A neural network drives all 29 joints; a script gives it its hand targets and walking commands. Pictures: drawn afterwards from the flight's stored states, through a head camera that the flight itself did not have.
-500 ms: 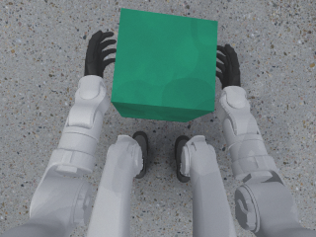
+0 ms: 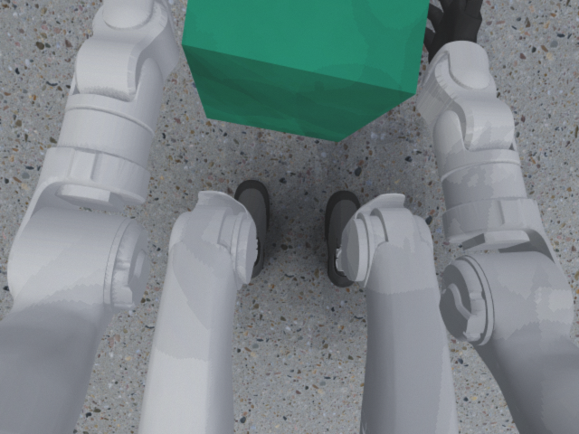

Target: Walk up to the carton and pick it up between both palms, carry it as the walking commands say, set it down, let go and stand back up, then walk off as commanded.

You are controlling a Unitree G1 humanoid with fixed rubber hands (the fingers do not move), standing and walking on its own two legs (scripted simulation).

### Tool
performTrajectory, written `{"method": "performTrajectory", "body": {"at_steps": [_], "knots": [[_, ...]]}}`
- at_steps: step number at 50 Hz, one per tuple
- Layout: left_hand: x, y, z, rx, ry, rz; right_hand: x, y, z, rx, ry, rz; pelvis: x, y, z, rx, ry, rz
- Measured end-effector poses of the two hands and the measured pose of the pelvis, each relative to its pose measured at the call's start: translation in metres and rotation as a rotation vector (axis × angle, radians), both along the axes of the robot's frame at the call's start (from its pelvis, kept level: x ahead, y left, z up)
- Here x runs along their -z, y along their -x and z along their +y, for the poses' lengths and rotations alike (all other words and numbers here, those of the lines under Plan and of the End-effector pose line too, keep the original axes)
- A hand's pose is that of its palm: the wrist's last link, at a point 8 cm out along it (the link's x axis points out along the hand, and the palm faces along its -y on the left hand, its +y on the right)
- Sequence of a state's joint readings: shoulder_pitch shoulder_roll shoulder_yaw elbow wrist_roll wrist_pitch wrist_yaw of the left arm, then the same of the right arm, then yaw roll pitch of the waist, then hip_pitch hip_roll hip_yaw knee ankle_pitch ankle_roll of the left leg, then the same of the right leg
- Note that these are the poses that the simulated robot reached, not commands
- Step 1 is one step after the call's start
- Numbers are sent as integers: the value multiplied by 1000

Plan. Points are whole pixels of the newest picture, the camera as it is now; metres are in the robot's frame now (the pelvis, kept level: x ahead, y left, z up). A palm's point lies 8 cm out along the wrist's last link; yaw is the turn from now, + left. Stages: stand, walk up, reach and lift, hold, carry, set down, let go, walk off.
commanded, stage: set down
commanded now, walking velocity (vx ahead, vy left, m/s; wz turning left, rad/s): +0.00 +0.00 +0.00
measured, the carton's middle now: (297, 28) +0.53 +0.00 -0.25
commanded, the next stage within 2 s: none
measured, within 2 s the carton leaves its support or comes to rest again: neither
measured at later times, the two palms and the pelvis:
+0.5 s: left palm out of the picture +0.58 +0.14 -0.23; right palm (430, 25) +0.54 -0.16 -0.24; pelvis +0.01 +0.00 -0.08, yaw -1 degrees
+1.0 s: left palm out of the picture +0.59 +0.14 -0.26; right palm (432, 2) +0.57 -0.16 -0.26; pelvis +0.02 +0.00 -0.11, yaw -3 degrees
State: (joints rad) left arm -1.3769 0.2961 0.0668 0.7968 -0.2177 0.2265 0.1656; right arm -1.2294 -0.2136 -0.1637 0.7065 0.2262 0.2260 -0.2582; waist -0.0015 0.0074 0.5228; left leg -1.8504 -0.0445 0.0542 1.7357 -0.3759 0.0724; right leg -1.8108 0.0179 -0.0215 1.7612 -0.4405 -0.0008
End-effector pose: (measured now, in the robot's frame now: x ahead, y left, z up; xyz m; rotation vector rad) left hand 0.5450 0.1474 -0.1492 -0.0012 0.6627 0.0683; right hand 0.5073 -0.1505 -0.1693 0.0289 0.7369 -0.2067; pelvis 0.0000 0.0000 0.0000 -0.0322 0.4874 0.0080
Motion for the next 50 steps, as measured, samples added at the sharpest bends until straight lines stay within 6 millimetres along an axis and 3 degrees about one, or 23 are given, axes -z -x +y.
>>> {"method": "performTrajectory", "body": {"at_steps": [7,13,16,25,32,38,50], "knots": [[25,-29,-7,47,-24,-21,29,-20,-5,29,-8,-19,30,-4,-1,13,0,24],[72,-29,-6,35,-13,28,70,-23,-5,7,10,30,55,-12,-5,18,-5,52],[86,-28,-7,22,0,52,75,-29,-7,-46,65,57,63,-15,-6,21,-7,50],[83,-30,-5,27,-11,29,72,-34,-6,-31,46,36,75,-14,-3,23,1,26],[105,-31,-4,34,-25,29,85,-50,-8,-51,35,45,90,-15,-3,26,2,41],[108,-42,-4,48,4,-9,85,-61,-10,-63,49,21,102,-16,-3,31,5,39],[109,-48,-3,74,9,-8,89,-65,-11,-37,-4,5,108,-18,-3,40,5,59]]}}
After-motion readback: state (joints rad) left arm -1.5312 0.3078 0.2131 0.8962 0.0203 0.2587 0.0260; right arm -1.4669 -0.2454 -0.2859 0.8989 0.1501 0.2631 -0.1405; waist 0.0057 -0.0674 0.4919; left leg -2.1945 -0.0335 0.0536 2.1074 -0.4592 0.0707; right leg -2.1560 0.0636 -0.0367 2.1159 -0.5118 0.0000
